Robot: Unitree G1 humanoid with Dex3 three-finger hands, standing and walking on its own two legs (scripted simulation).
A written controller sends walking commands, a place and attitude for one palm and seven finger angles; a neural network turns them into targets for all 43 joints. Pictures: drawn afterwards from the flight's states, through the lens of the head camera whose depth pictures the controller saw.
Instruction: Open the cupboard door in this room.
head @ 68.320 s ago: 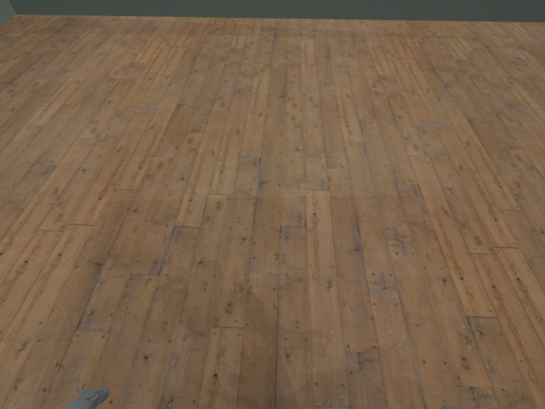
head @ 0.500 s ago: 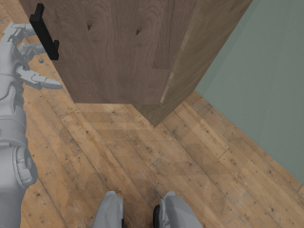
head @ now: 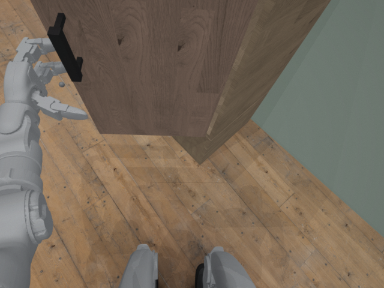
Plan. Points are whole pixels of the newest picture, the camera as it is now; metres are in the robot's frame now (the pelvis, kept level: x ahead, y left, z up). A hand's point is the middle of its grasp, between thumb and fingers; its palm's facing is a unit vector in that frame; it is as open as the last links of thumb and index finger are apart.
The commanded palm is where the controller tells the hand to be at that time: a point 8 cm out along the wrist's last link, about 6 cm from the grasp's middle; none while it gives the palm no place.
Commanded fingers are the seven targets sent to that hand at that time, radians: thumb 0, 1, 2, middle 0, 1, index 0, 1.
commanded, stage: move the hooked fingers beside the handle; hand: left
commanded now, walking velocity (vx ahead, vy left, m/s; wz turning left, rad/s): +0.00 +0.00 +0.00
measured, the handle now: (69, 50) +0.57 +0.25 +0.07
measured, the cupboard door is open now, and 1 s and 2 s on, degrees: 48 47 47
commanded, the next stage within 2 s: none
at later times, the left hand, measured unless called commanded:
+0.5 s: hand (58, 79) +0.50 +0.26 +0.06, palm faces +0.00 -1.00 -0.01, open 14.1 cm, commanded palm +0.49 +0.28 +0.06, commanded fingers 0.00 -0.50 0.30 -0.30 -1.20 -0.30 -1.20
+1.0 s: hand (43, 82) +0.49 +0.28 +0.06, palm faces +0.00 -1.00 -0.01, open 14.0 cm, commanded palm +0.48 +0.31 +0.06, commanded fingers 0.00 -0.50 0.30 -0.30 -1.20 -0.30 -1.20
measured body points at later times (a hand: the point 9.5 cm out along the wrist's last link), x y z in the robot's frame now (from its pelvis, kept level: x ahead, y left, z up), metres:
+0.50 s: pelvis -0.01 +0.00 -0.01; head +0.15 +0.04 +0.41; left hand +0.49 +0.31 +0.06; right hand +0.00 -0.27 -0.11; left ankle +0.01 +0.10 -0.65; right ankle +0.00 -0.13 -0.65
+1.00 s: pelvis -0.02 +0.01 -0.01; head +0.14 +0.05 +0.41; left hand +0.48 +0.33 +0.06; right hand -0.01 -0.26 -0.11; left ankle +0.01 +0.10 -0.65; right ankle +0.00 -0.13 -0.65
